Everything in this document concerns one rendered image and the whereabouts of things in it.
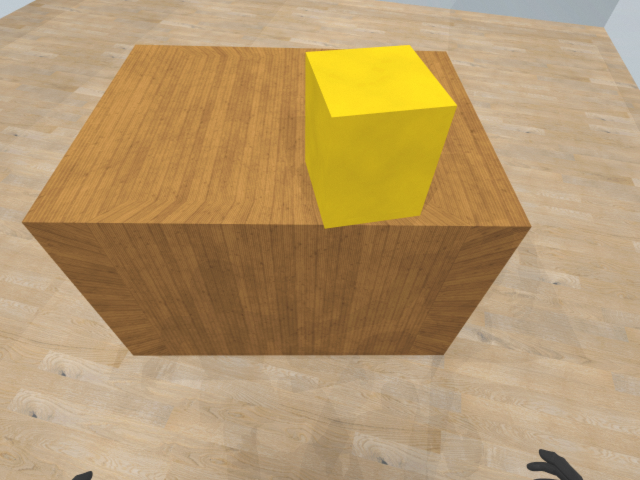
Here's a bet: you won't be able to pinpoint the pedestal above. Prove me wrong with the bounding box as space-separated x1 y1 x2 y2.
22 45 532 356

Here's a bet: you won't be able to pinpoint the robot right hand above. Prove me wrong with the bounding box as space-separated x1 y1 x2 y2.
527 449 583 480

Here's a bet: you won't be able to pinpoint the carton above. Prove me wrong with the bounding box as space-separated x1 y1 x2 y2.
305 45 457 229

